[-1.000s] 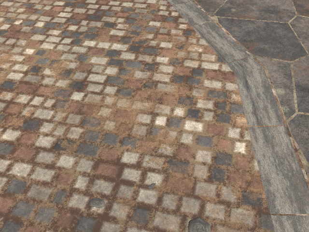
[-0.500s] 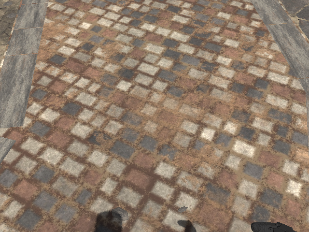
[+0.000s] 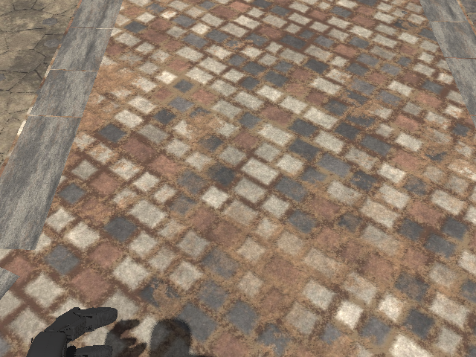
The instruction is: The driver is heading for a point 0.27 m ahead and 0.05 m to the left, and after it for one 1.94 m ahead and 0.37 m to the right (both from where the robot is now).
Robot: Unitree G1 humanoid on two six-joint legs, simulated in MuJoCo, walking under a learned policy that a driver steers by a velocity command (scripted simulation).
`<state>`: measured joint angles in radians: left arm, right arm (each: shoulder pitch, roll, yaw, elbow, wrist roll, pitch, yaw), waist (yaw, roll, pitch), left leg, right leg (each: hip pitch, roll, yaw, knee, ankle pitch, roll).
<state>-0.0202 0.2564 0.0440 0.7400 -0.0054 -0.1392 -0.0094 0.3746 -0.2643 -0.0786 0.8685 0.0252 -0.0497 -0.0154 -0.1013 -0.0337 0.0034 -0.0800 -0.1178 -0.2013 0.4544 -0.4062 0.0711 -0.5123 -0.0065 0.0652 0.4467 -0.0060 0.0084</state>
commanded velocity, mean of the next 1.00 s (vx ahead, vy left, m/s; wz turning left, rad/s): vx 0.14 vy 0.00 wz -0.02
